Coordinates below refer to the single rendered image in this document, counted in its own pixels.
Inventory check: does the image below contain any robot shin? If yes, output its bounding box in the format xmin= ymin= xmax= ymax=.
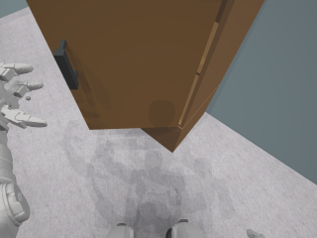
xmin=117 ymin=222 xmax=127 ymax=226
xmin=176 ymin=218 xmax=188 ymax=224

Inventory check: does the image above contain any cupboard door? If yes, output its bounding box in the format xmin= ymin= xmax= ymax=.
xmin=26 ymin=0 xmax=223 ymax=130

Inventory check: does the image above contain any robot right shin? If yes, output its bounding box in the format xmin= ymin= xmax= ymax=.
xmin=176 ymin=218 xmax=188 ymax=224

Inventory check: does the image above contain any left robot upper arm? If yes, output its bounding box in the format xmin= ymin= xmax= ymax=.
xmin=0 ymin=182 xmax=31 ymax=238

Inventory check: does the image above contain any left robot hand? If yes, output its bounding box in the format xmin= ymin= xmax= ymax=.
xmin=0 ymin=62 xmax=48 ymax=129

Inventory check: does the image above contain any robot left forearm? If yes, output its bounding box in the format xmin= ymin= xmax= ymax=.
xmin=0 ymin=120 xmax=17 ymax=184

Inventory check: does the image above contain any robot left shin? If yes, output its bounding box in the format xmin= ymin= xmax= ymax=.
xmin=117 ymin=222 xmax=127 ymax=226

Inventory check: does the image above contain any handle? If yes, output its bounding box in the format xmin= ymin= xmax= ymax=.
xmin=53 ymin=39 xmax=79 ymax=90

